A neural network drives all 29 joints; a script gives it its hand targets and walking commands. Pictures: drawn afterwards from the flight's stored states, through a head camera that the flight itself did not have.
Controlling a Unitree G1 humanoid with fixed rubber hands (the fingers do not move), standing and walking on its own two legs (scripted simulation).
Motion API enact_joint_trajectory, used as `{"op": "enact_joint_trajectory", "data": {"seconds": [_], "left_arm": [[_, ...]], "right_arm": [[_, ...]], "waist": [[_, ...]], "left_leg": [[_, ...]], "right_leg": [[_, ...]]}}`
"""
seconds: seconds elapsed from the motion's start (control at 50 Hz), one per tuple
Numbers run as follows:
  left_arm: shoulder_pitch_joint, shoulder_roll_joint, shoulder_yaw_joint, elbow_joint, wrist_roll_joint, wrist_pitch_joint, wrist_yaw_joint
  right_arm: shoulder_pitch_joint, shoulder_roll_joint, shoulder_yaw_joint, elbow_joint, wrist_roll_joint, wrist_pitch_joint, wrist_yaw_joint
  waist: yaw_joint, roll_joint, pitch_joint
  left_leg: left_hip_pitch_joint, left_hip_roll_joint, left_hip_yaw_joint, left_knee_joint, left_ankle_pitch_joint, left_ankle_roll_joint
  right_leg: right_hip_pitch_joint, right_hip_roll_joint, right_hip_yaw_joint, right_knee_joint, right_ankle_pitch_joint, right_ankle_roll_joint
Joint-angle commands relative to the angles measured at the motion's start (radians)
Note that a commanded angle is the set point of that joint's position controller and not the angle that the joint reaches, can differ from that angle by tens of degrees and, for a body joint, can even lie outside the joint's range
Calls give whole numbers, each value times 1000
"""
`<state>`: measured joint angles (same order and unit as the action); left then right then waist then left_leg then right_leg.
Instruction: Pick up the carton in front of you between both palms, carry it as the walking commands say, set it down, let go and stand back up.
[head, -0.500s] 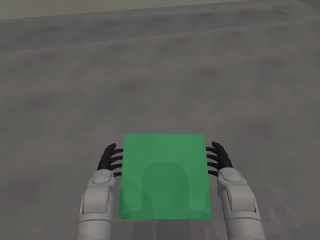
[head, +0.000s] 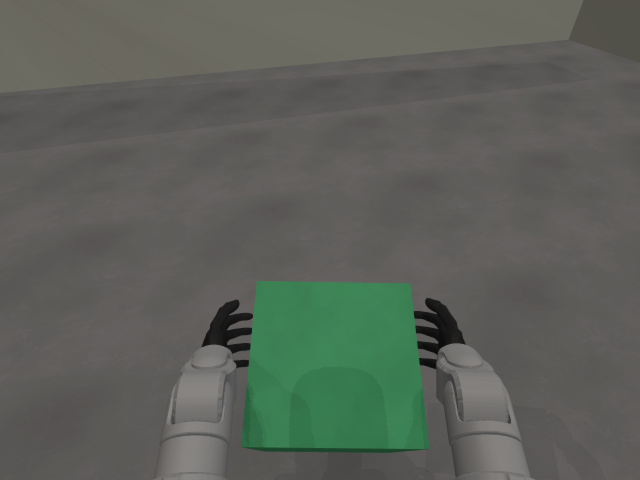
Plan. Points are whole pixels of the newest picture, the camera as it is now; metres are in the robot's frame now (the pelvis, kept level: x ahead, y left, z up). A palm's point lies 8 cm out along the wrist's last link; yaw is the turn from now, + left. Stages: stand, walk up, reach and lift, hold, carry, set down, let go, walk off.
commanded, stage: carry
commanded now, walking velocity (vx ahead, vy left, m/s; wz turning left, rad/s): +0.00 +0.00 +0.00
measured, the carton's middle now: (330, 375) +0.32 +0.00 -0.06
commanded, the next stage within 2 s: hold in 1.30 s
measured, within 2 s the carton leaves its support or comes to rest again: neither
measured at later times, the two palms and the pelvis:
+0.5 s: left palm (223, 381) +0.25 +0.13 +0.05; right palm (472, 380) +0.25 -0.16 +0.05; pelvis -0.04 -0.01 +0.00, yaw +0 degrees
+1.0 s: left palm (224, 411) +0.22 +0.13 +0.05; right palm (489, 408) +0.22 -0.17 +0.05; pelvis -0.07 -0.02 +0.01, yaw +0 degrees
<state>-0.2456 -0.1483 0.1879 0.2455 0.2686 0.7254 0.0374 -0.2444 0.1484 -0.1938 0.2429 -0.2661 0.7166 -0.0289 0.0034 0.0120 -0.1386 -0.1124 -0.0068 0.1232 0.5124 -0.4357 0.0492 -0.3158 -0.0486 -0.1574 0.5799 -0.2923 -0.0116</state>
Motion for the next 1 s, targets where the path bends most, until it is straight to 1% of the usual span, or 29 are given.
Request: {"op": "enact_joint_trajectory", "data": {"seconds": [0.0, 0.04, 0.06, 0.1, 0.12, 0.2, 0.22, 0.24, 0.26, 0.32, 0.36, 0.4, 0.44, 0.46, 0.48, 0.5, 0.54, 0.58, 0.6, 0.62, 0.64, 0.68, 0.72, 0.8, 0.82, 0.88, 0.92, 0.94, 0.98], "left_arm": [[-482, -916, -541, -104, -272, -51, -253], [-454, -932, -553, -97, -291, -51, -253], [-463, -912, -532, -107, -273, -48, -252], [-470, -932, -559, -113, -294, -49, -257], [-465, -933, -565, -109, -292, -44, -258], [-481, -924, -564, -126, -285, -45, -251], [-458, -918, -555, -94, -296, -39, -255], [-448, -925, -554, -99, -278, -39, -252], [-454, -914, -536, -98, -263, -41, -251], [-475, -904, -529, -96, -263, -47, -254], [-465, -921, -536, -91, -281, -47, -255], [-502, -920, -548, -105, -288, -52, -254], [-487, -912, -531, -112, -277, -49, -253], [-487, -925, -536, -91, -278, -46, -253], [-472, -912, -539, -94, -272, -45, -254], [-485, -922, -523, -78, -276, -43, -255], [-486, -921, -532, -80, -285, -42, -260], [-489, -929, -517, -64, -275, -45, -263], [-485, -917, -506, -56, -263, -40, -262], [-480, -910, -502, -39, -261, -35, -263], [-487, -923, -489, -45, -258, -40, -263], [-491, -909, -483, -34, -256, -39, -264], [-491, -939, -510, -59, -268, -45, -267], [-510, -939, -530, -91, -292, -43, -268], [-534, -928, -540, -88, -294, -39, -267], [-501, -925, -512, -60, -274, -35, -262], [-497, -933, -523, -69, -277, -35, -263], [-484, -934, -520, -74, -279, -37, -264], [-512, -927, -538, -101, -290, -34, -265]], "right_arm": [[-459, 940, 558, -70, 272, -37, 254], [-456, 932, 591, -119, 284, -36, 247], [-440, 928, 561, -76, 273, -27, 248], [-446, 933, 584, -101, 286, -29, 244], [-440, 933, 588, -122, 282, -29, 243], [-421, 912, 547, -81, 257, -21, 243], [-405, 906, 555, -96, 260, -25, 243], [-421, 922, 549, -91, 260, -24, 245], [-436, 910, 542, -82, 256, -23, 244], [-431, 919, 529, -53, 248, -23, 245], [-446, 919, 555, -67, 266, -28, 247], [-441, 934, 551, -54, 276, -29, 252], [-445, 943, 551, -54, 274, -28, 254], [-460, 935, 556, -64, 264, -29, 252], [-462, 942, 557, -55, 282, -30, 252], [-464, 939, 549, -58, 272, -30, 254], [-447, 942, 562, -54, 276, -20, 251], [-451, 934, 541, -47, 255, -20, 246], [-462, 937, 533, -48, 255, -21, 247], [-447, 930, 506, -8, 247, -14, 250], [-467, 925, 528, -40, 251, -17, 252], [-494, 930, 528, -39, 256, -23, 254], [-503, 950, 538, -44, 275, -26, 258], [-472, 960, 560, -46, 274, -14, 253], [-462, 953, 546, -37, 265, -14, 253], [-468, 930, 528, -34, 257, -13, 253], [-472, 932, 548, -50, 265, -17, 254], [-453, 939, 547, -58, 260, -14, 250], [-454, 943, 554, -59, 265, -13, 250]], "waist": [[1, 0, -203], [-4, -26, -235], [-5, 5, -250], [-4, -5, -247], [-3, 14, -235], [-1, 18, -221], [-2, -23, -215], [-3, -33, -216], [-3, -11, -204], [-1, -25, -175], [3, -19, -194], [0, 21, -197], [-1, 3, -196], [-2, -36, -221], [-3, -5, -211], [-3, -23, -213], [-2, -35, -203], [-4, -11, -173], [-2, -27, -169], [-4, -7, -157], [-4, -1, -148], [-1, -45, -127], [3, 12, -180], [-1, -48, -188], [-2, 0, -171], [-2, -12, -177], [-2, -24, -173], [-2, -39, -170], [-5, -25, -176]], "left_leg": [[20, 171, -103, -38, 751, -15], [30, 175, -104, -26, 766, -26], [47, 171, -107, -35, 782, -21], [52, 169, -98, -24, 720, -7], [30, 170, -100, -31, 716, -19], [13, 154, -97, -58, 561, 0], [-8, 160, -108, -56, 527, -1], [-4, 149, -105, -71, 468, 3], [-14, 146, -101, -78, 468, 1], [-44, 145, -114, -97, 377, 6], [-33, 143, -105, -84, 411, 3], [-44, 148, -107, -84, 397, 2], [-51, 153, -105, -72, 420, 1], [-42, 147, -107, -80, 395, 3], [-42, 143, -100, -81, 384, -4], [-47, 143, -107, -76, 385, -1], [-77, 143, -111, -92, 264, -3], [-86, 137, -111, -101, 240, 7], [-82, 138, -105, -104, 257, 4], [-97, 143, -114, -109, 209, 5], [-112, 142, -120, -114, 199, 7], [-126, 136, -116, -132, 144, 2], [-94, 133, -116, -125, 191, 5], [-103, 142, -112, -111, 221, 2], [-116, 140, -120, -116, 220, 3], [-127, 148, -121, -117, 164, 11], [-101, 123, -110, -103, 158, 4], [-120, 137, -118, -111, 139, 11], [-138, 133, -119, -109, 139, 12]], "right_leg": [[144, -100, 98, -14, 457, -35], [163, -100, 92, -8, 485, -35], [154, -99, 94, 3, 456, -40], [154, -101, 102, -7, 471, -41], [160, -101, 109, -18, 468, -39], [148, -107, 123, -38, 446, -52], [160, -105, 116, -51, 435, -48], [141, -107, 131, -57, 419, -56], [145, -112, 127, -56, 412, -52], [142, -114, 138, -82, 347, -51], [149, -114, 135, -73, 374, -57], [150, -112, 138, -87, 362, -58], [157, -110, 127, -90, 391, -49], [167, -110, 136, -74, 389, -52], [164, -112, 132, -81, 388, -52], [165, -110, 129, -78, 395, -58], [164, -117, 146, -102, 325, -56], [143, -123, 156, -126, 306, -55], [134, -115, 148, -127, 303, -53], [132, -113, 159, -141, 276, -58], [140, -119, 162, -144, 260, -54], [131, -115, 154, -166, 189, -49], [141, -117, 160, -145, 224, -51], [141, -110, 149, -133, 257, -52], [143, -117, 156, -138, 266, -60], [151, -114, 160, -162, 216, -52], [120, -112, 170, -169, 172, -49], [113, -116, 174, -181, 178, -49], [135, -125, 180, -190, 166, -55]]}}
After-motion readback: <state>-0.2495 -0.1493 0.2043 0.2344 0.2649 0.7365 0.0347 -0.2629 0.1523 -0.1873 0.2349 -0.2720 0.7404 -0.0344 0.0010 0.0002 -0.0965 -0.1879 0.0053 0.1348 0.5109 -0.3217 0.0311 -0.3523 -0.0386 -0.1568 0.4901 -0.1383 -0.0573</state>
